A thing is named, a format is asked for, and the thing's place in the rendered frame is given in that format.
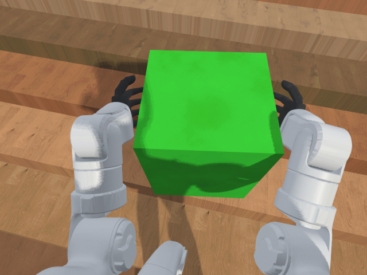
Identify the robot left thigh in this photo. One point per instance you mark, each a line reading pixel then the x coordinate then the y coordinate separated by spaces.
pixel 168 259

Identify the robot left forearm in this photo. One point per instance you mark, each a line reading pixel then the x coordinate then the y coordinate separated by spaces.
pixel 96 142

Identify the carton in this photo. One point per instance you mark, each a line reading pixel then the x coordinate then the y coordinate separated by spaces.
pixel 207 124

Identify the robot right forearm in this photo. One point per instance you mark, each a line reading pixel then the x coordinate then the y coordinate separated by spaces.
pixel 318 157

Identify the left robot hand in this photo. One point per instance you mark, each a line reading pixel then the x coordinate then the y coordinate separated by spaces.
pixel 122 95

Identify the right robot upper arm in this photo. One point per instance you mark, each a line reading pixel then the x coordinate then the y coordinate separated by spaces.
pixel 283 249

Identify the left robot upper arm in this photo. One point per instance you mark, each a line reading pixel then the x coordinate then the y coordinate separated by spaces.
pixel 99 246

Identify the right robot hand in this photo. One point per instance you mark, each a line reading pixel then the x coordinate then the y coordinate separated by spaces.
pixel 289 105

